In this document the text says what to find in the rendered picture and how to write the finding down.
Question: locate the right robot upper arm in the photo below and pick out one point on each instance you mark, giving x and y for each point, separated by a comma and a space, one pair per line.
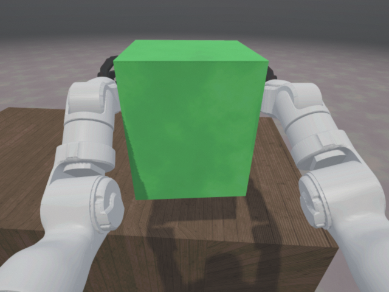
346, 200

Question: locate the carton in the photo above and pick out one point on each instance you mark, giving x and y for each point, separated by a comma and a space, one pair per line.
190, 111

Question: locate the pedestal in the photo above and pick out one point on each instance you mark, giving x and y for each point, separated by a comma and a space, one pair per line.
261, 242

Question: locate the robot left forearm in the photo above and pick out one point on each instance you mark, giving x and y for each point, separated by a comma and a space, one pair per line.
86, 148

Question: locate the left robot upper arm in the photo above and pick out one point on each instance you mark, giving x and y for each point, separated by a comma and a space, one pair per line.
77, 215

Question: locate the robot right forearm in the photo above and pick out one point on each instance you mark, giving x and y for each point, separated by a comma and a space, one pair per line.
314, 137

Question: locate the robot left hand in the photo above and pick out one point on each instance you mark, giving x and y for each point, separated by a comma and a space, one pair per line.
105, 68

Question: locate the robot right hand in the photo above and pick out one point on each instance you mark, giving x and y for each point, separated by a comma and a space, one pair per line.
270, 75

